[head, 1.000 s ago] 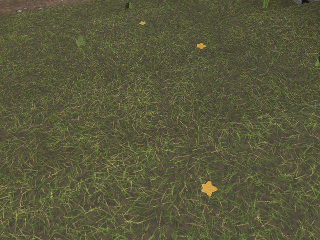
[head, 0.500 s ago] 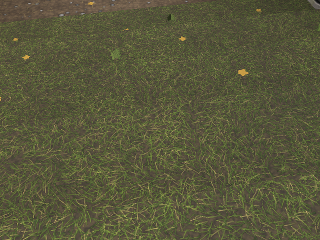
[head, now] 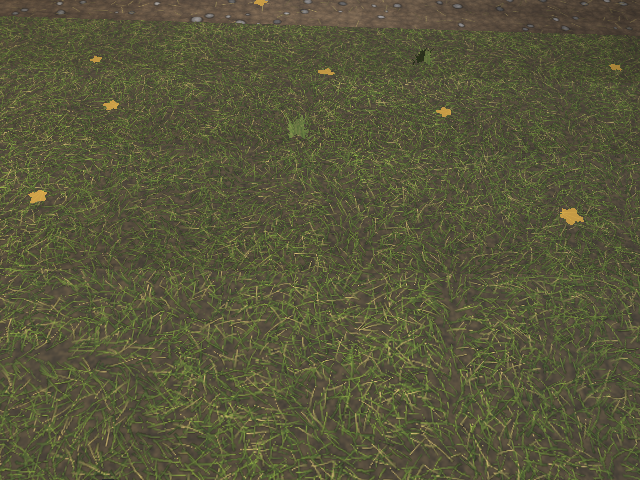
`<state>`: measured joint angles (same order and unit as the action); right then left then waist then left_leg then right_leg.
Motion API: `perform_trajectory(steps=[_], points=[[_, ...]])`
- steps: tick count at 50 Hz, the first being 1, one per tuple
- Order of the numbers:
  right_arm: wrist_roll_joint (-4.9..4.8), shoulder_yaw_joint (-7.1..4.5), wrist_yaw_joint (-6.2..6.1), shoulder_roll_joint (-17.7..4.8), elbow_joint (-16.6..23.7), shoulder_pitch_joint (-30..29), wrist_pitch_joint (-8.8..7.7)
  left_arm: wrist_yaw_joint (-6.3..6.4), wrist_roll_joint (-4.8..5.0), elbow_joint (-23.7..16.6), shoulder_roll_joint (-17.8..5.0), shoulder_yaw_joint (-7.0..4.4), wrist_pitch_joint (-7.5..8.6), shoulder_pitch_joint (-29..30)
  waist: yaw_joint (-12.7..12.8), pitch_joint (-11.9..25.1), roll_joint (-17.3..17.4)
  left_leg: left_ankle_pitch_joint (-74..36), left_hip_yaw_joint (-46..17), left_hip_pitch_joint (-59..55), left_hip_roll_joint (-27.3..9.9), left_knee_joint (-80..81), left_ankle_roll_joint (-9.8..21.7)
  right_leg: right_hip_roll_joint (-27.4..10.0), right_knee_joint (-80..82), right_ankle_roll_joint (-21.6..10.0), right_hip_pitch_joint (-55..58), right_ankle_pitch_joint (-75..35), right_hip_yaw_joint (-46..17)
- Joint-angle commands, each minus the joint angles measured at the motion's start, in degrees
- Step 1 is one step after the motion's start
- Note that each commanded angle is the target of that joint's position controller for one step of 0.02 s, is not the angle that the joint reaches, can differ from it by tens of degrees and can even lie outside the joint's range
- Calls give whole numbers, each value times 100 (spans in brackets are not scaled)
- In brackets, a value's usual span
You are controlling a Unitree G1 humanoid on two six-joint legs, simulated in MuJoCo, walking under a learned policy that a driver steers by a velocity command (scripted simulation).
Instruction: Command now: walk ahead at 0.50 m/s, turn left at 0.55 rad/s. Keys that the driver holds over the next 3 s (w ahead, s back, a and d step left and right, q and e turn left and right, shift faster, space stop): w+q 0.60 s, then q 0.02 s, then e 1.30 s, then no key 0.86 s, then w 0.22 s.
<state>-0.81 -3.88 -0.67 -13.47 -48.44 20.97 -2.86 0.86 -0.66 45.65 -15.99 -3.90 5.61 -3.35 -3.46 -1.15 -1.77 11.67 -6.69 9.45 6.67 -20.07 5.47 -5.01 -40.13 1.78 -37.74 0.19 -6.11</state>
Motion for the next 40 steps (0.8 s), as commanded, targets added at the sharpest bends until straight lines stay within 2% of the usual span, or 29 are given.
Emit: perform_trajectory(steps=[1, 2, 6, 7, 8, 9, 10, 11, 12, 13, 14, 15, 17, 20, 23, 24, 25, 26, 30, 31, 32, 33, 34, 35, 36, 37, 38, 39, 40], points=[[-27, -228, -109, -989, 300, 155, -20, -92, -18, -605, -275, -36, 130, 651, -45, 41, 666, -1149, -972, 540, -1102, 498, 619, 435, 850, -79, 775, -952, 294], [57, -245, -71, -1019, 323, 176, -3, -106, -1, -649, -241, -31, 151, 563, -11, 264, 790, -1631, -972, 655, -1094, 335, 615, 572, 542, -64, 1240, -978, 375], [-29, -231, -97, -895, 465, 178, 120, -130, 93, -716, -513, -107, 216, 273, 259, 161, 824, -1451, -1746, 59, -1332, -266, 631, 607, 917, -178, 1507, 410, 230], [-48, -226, -112, -893, 569, -2, 138, -127, 103, -624, -609, -157, 249, -201, 534, 241, 934, -1458, -1841, 56, -1240, -551, 558, 619, 1210, -273, 2032, 438, 248], [-24, -164, -108, -764, 686, -170, 133, -114, 21, -488, -868, -251, 284, -932, 917, 664, 723, -1372, -1595, 301, -957, -1525, 341, 180, 1453, -537, 3050, 281, -82], [88, -84, -110, -473, 735, 250, 143, -97, -29, -431, -1261, -344, 262, -1564, 883, 1460, -359, 317, -964, 1044, -393, -3172, 69, -882, 1357, -897, 4509, 271, -1144], [-103, -18, -93, -253, 804, 1171, 124, -146, -35, -280, -1362, -370, 158, -1831, 510, 1821, -2197, 2451, -496, 2831, 90, -4789, -185, -1879, 1887, -1884, 5509, 1202, -3450], [-125, -142, -89, -905, 661, 952, 113, -161, 107, -416, -798, -261, 129, -1609, 624, 1228, -1367, 2151, -526, 3481, -382, -5412, -239, -1881, 2209, -1827, 5037, 2193, -3592], [-95, -247, -89, -1212, 736, 277, 175, -163, 96, -474, -511, -182, 96, -1379, 735, 540, -552, 1534, -362, 3541, -580, -5708, -279, -1643, 2285, -1621, 4294, 2142, -2706], [-68, -274, -93, -1184, 808, -5, 243, -196, 34, -524, -436, -120, 82, -1068, 619, 220, -127, 1136, -277, 3296, -740, -5754, -303, -1445, 2455, -1538, 3555, 1702, -2099], [-38, -297, -87, -1107, 878, -73, 286, -209, 27, -511, -383, -91, 85, -840, 471, 31, -199, 874, -334, 3142, -923, -5559, -318, -1269, 2590, -1511, 3097, 1419, -1633], [-73, -293, -64, -970, 905, -3, 335, -191, 48, -483, -348, -75, 103, -764, 342, 1, -396, 725, -312, 2925, -1137, -5322, -283, -1103, 2739, -1398, 2876, 1286, -1202], [-126, -275, -26, -758, 980, -68, 391, -214, 109, -398, -360, -104, 157, -818, 316, -75, -366, 529, -224, 2909, -1311, -4790, -244, -956, 2989, -1344, 2809, 994, -677], [-41, -243, 42, -667, 1246, -516, 409, -215, 108, -201, -659, -207, 165, -1066, 450, -99, -116, 104, -228, 3307, -1393, -3959, -293, -1030, 3072, -1466, 3114, 49, -197], [1, -181, 130, -542, 1331, -617, 369, -183, 50, -38, -869, -261, 59, -1101, 461, 191, -68, -592, 64, 3118, -1385, -3503, -384, -994, 2846, -1447, 3397, -1024, 533], [-31, -142, 152, -532, 1376, -792, 342, -169, 109, -2, -851, -256, 32, -1094, 528, 161, -113, -792, 179, 3081, -1402, -3343, -414, -941, 2823, -1394, 3393, -1109, 726], [-13, -215, 200, -682, 1310, -600, 321, -159, 25, 58, -931, -282, 70, -1261, 535, 385, -110, -1212, 42, 3170, -1484, -3868, -407, -1220, 2520, -1468, 3718, -1589, 662], [-12, -268, 221, -815, 1239, -544, 332, -183, 7, 22, -921, -266, 86, -1280, 518, 464, 56, -1458, 179, 3252, -1423, -4124, -405, -1178, 2246, -1445, 3875, -1526, 842], [-27, -245, 299, -741, 1571, -1300, 372, -175, 101, 141, -832, -221, -19, -1640, 782, -108, -432, -881, 563, 3719, -1314, -4266, -293, -1225, 1689, -1185, 4084, -1430, 1074], [-5, -254, 316, -762, 1619, -1361, 401, -156, 141, 93, -837, -214, -48, -1566, 739, -261, -471, -626, 761, 3566, -1188, -4148, -247, -1228, 1399, -1103, 3981, -2044, 1213], [48, -221, 307, -669, 1589, -1268, 427, -138, 180, 40, -908, -204, -77, -1458, 642, -198, -548, -300, 957, 2969, -969, -3859, -205, -1184, 1015, -1002, 3695, -2859, 1343], [62, -246, 302, -674, 1447, -680, 426, -171, 224, -41, -977, -177, -73, -1145, 216, -7, -560, -155, 1280, 1476, -618, -3412, -92, -1064, 409, -903, 2840, -3861, 1603], [49, -394, 288, -863, 1014, 500, 404, -215, 257, -32, -1115, -193, 10, -912, -433, 441, -544, -651, 1592, -466, -178, -3015, 33, -952, -660, -831, 1892, -4115, 1594], [-79, -545, 222, -1044, 342, 1863, 417, -255, 401, -58, -1270, -265, 84, -324, -1185, 666, -643, -1953, 566, -1625, -730, -1937, 167, -1048, -2323, -311, 1316, -1973, 1333], [26, -519, 136, -1677, 743, 902, 364, -322, 271, -336, -595, -86, 264, -789, -493, 85, 2053, -4472, -726, -1597, -1673, -1047, 1015, 411, -4805, -63, -149, 3563, 1457], [89, -377, 235, -1535, 828, 760, 193, -291, 374, -271, -591, -35, 309, -1414, -239, 680, 2079, -4366, -2259, -1019, -2499, -355, 1752, 725, -4782, -202, -413, 3721, 60], [-87, -428, 326, -1358, 372, 938, 140, -225, 424, -445, -452, -86, 117, -591, -312, -20, 1015, -735, -2092, -854, -2352, -182, 927, 464, -4402, -341, -1171, 3868, -71], [-118, -296, 289, -1137, 588, 460, 56, -188, 494, -256, -600, -96, 82, -1052, 31, -105, 435, -2119, -1620, -326, -2401, -867, 1094, 338, -3761, -437, -996, 3176, -286], [-33, -264, 263, -1023, 508, 101, 25, -142, 309, -65, -475, -88, -60, -1313, 299, 216, 426, -1531, -1786, -151, -2702, -1010, 1092, 133, -3514, -490, -1041, 2915, -380]])
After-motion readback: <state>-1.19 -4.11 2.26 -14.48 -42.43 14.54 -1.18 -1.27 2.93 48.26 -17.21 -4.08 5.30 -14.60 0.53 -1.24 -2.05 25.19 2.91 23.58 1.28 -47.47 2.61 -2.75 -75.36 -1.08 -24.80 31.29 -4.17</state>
